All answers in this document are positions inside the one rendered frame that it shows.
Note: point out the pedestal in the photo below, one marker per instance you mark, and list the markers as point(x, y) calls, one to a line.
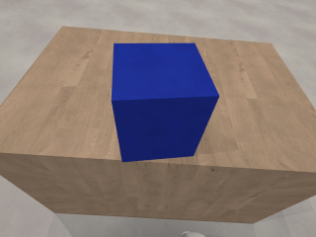
point(59, 142)

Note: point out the carton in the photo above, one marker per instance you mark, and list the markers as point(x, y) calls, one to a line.
point(162, 98)

